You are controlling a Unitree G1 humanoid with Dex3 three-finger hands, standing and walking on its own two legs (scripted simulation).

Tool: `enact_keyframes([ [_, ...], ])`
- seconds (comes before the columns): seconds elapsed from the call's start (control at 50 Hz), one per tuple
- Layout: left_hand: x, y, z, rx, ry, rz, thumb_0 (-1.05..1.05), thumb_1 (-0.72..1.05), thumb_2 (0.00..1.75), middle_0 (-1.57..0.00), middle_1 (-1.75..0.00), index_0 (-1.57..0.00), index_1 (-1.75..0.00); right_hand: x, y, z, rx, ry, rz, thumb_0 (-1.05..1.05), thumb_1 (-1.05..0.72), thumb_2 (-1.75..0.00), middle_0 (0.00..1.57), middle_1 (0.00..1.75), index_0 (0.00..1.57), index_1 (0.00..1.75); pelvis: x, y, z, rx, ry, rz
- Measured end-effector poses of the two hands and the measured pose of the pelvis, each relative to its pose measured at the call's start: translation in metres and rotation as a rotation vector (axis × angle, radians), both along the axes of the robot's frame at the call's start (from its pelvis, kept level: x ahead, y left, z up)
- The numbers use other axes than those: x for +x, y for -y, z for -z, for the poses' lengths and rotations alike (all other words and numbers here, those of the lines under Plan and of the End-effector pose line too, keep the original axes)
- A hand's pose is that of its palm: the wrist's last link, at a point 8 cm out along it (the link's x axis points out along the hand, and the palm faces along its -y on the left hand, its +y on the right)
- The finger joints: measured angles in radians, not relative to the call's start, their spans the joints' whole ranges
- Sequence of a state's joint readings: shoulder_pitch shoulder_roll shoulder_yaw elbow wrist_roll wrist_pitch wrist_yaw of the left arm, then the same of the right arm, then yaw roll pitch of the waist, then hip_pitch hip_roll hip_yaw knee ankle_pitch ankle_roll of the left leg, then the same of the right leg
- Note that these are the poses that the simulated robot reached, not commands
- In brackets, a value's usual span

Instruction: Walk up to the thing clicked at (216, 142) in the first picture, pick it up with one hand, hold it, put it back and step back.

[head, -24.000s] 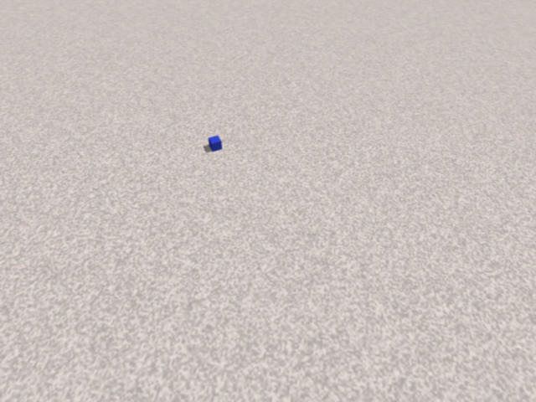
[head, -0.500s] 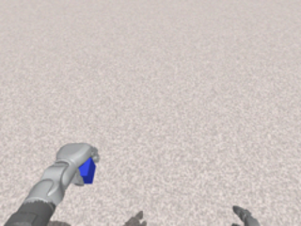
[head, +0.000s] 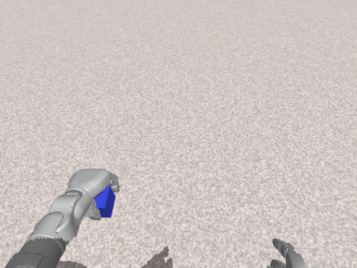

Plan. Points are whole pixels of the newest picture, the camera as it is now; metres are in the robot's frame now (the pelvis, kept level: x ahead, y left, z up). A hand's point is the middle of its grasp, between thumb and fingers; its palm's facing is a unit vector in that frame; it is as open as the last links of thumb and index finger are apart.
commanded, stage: hold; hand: left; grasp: from above
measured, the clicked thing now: (99, 201) +0.30 +0.22 -0.07
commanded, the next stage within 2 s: crouch in 0.26 s
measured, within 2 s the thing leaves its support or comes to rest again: neither
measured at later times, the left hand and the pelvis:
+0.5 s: hand (96, 198) +0.29 +0.22 -0.04, palm faces -0.47 -0.04 -0.88, open 8.7 cm; pelvis +0.01 +0.00 +0.00, yaw +0 degrees
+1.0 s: hand (110, 214) +0.32 +0.24 -0.23, palm faces -0.43 +0.05 -0.90, open 8.6 cm; pelvis -0.03 +0.00 -0.12, yaw +1 degrees
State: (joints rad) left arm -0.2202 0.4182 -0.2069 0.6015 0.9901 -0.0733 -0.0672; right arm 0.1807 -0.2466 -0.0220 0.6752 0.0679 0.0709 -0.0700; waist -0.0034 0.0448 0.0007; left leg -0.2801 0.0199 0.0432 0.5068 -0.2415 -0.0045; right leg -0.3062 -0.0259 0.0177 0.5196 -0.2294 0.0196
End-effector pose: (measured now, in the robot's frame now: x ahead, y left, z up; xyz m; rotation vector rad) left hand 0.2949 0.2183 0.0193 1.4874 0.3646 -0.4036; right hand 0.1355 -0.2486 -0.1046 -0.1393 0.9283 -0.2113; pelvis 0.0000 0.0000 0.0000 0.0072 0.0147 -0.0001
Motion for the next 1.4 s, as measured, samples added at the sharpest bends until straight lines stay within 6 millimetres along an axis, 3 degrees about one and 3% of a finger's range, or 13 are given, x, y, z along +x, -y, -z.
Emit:
enact_keyframes([
  [0.46,0.007,-0.002,0.002,0.002,0.009,-0.011,0.01,0.16,0.32,-0.86,-0.38,-0.88,-0.35,0.0,0.004,0.001,-0.004,-0.03,0.016,0.01,-0.9,-0.89,0.2,0.3,0.21,0.3,0.007,0.0,-0.001,-0.002,-0.007,-0.003],
  [0.64,0.001,-0.003,0.031,0.006,-0.008,-0.005,0.0,0.15,0.34,-0.88,-0.34,-0.89,-0.32,-0.005,0.007,0.004,-0.021,-0.061,0.005,0.01,-0.9,-0.89,0.2,0.3,0.21,0.3,0.003,0.002,0.004,-0.001,-0.04,-0.012],
  [0.74,0.002,-0.007,0.066,0.037,-0.007,0.007,0.0,0.15,0.34,-0.9,-0.32,-0.9,-0.3,-0.02,0.015,0.02,-0.049,-0.116,-0.012,0.01,-0.9,-0.89,0.2,0.3,0.21,0.3,-0.004,0.003,0.02,-0.007,-0.113,-0.022],
  [0.84,0.011,-0.012,0.112,0.074,0.014,0.02,-0.01,0.15,0.35,-0.9,-0.3,-0.9,-0.29,-0.046,0.027,0.051,-0.087,-0.19,-0.01,0.0,-0.9,-0.89,0.2,0.3,0.21,0.3,-0.015,0.002,0.051,-0.018,-0.217,-0.03],
  [1.0,0.034,-0.015,0.194,0.093,0.048,0.019,0.0,0.18,0.33,-0.9,-0.29,-0.89,-0.27,-0.104,0.038,0.119,-0.143,-0.316,0.039,0.0,-0.91,-0.89,0.2,0.3,0.21,0.3,-0.033,-0.002,0.119,-0.035,-0.378,-0.024],
  [1.14,0.049,-0.02,0.264,0.099,0.054,-0.001,0.0,0.19,0.33,-0.89,-0.27,-0.89,-0.27,-0.142,0.029,0.184,-0.141,-0.393,0.067,0.0,-0.91,-0.89,0.2,0.3,0.21,0.3,-0.047,-0.007,0.181,-0.045,-0.483,-0.02],
  [1.26,0.056,-0.027,0.323,0.089,0.014,-0.01,0.0,0.19,0.34,-0.89,-0.28,-0.87,-0.28,-0.153,0.016,0.234,-0.114,-0.422,0.04,0.01,-0.91,-0.89,0.2,0.3,0.21,0.3,-0.056,-0.009,0.227,-0.057,-0.549,-0.02],
  [1.4,0.064,-0.031,0.386,0.065,0.002,0.008,0.0,0.2,0.33,-0.88,-0.28,-0.86,-0.29,-0.146,0.011,0.283,-0.104,-0.433,-0.029,0.0,-0.9,-0.89,0.21,0.3,0.21,0.3,-0.06,-0.009,0.275,-0.074,-0.606,-0.022],
])
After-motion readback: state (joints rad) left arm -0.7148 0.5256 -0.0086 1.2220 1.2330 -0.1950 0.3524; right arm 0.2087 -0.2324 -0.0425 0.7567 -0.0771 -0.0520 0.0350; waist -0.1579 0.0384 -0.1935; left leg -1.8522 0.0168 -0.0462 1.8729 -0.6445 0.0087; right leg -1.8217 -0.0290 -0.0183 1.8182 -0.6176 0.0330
